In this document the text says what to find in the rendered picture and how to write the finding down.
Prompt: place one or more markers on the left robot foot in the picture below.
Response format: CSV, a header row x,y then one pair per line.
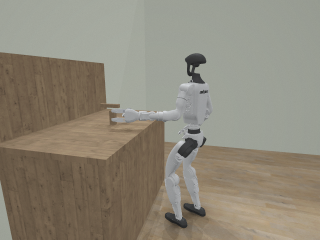
x,y
172,218

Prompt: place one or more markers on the right robot upper arm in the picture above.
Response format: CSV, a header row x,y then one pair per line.
x,y
209,107

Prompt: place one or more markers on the left robot forearm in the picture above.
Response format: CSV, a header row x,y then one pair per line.
x,y
158,116

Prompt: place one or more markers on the left robot upper arm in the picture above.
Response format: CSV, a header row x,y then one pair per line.
x,y
185,90

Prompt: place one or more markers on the right robot forearm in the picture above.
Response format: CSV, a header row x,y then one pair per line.
x,y
206,117

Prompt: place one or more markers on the robot right thigh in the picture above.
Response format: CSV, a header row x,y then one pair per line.
x,y
188,170

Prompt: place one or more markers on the robot left hand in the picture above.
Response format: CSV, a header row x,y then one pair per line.
x,y
129,115

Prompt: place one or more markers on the robot right hand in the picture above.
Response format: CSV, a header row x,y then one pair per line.
x,y
185,128

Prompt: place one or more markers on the counter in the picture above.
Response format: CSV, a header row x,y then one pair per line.
x,y
67,171

